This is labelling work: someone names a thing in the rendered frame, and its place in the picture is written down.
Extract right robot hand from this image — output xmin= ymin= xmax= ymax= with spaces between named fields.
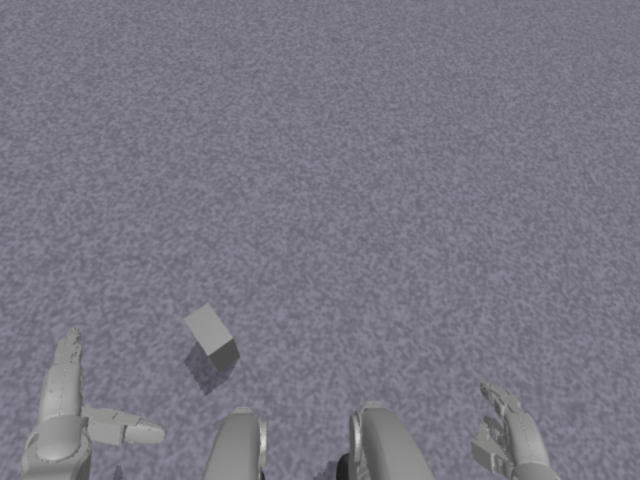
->
xmin=470 ymin=381 xmax=551 ymax=480

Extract left robot hand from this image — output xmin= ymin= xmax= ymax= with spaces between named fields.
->
xmin=37 ymin=327 xmax=165 ymax=446

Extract left robot arm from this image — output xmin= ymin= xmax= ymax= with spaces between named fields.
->
xmin=20 ymin=415 xmax=92 ymax=480

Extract carton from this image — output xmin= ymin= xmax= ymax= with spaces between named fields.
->
xmin=184 ymin=303 xmax=240 ymax=372

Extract right robot arm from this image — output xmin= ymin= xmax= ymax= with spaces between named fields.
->
xmin=511 ymin=463 xmax=561 ymax=480

